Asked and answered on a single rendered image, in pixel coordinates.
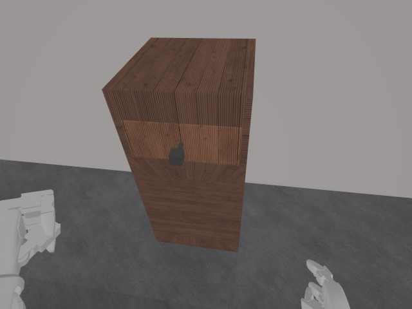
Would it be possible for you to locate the right robot hand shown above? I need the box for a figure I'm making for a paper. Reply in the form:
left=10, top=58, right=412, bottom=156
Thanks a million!
left=301, top=259, right=350, bottom=309

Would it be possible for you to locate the left robot forearm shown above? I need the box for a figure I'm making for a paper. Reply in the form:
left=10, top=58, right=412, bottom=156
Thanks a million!
left=0, top=274, right=26, bottom=309

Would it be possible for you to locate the drawer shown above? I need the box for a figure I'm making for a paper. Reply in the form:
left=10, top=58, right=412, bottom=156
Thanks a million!
left=120, top=120, right=243, bottom=165

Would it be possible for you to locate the handle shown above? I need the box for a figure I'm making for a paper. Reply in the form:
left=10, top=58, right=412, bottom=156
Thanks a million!
left=169, top=142, right=185, bottom=166

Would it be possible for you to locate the left robot hand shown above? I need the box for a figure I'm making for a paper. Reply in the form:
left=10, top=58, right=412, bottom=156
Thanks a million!
left=0, top=189, right=61, bottom=275

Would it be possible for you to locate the cabinet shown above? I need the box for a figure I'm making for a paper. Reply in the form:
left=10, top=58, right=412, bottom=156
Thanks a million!
left=102, top=37, right=256, bottom=252

